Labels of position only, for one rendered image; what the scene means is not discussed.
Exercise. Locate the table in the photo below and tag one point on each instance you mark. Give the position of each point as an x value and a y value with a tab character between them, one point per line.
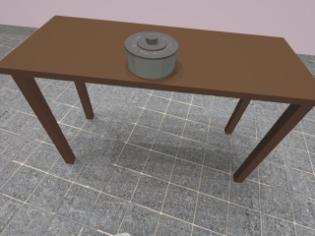
208	62

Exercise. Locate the knob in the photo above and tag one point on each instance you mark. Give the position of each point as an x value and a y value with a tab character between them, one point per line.
151	38

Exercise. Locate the lid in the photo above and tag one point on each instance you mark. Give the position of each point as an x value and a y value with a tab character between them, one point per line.
137	45

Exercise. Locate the pot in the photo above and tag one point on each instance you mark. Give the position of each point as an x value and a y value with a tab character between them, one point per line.
151	69

